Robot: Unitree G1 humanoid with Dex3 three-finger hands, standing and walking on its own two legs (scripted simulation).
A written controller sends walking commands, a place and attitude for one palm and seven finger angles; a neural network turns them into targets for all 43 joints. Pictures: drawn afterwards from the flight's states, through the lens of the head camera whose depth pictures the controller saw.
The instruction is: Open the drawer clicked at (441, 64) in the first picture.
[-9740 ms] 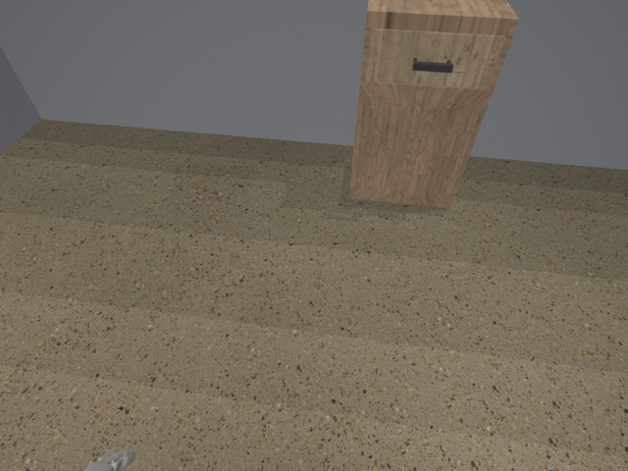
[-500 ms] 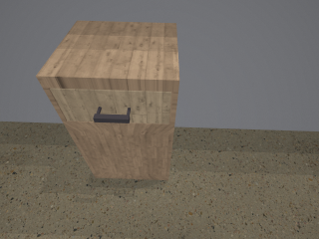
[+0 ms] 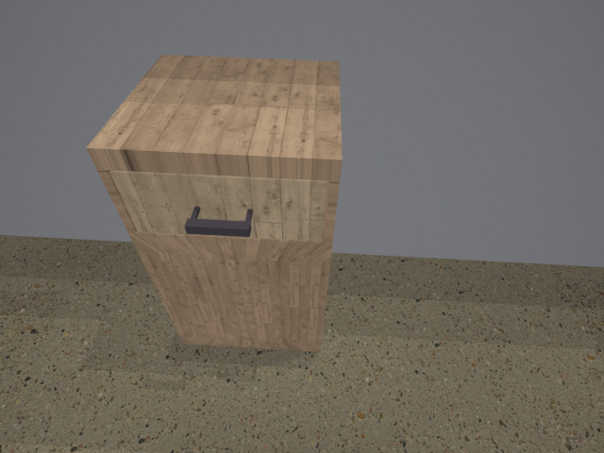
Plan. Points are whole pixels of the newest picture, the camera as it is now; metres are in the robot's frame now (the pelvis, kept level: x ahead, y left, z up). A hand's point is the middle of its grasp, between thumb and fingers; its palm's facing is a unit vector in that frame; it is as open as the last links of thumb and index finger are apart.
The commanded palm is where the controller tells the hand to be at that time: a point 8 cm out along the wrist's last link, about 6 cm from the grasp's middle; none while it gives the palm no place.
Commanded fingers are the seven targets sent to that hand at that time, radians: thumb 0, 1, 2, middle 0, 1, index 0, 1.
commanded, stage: shuffle to correct the standing spot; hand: left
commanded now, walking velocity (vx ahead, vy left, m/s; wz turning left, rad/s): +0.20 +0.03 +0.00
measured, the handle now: (220, 220) +0.57 +0.21 -0.08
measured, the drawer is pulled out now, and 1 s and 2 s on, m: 0.00 0.00 0.00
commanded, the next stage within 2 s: come to a stop and stand still in 0.08 s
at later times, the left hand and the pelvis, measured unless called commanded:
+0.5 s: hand out of the picture +0.04 +0.16 -0.17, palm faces +0.06 -0.98 -0.19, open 7.3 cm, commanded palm none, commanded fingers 0.00 0.90 0.90 -0.20 -0.30 -0.20 -0.30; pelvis +0.05 +0.00 +0.00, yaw -1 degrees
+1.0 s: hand out of the picture +0.05 +0.18 -0.17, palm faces +0.01 -0.98 -0.20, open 7.4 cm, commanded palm none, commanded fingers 0.00 0.90 0.90 -0.20 -0.30 -0.20 -0.30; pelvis -0.03 +0.00 -0.01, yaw +0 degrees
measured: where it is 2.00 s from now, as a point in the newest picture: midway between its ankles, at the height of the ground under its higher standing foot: outside the picture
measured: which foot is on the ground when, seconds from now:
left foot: down 0.00-1.00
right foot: down 0.00-1.00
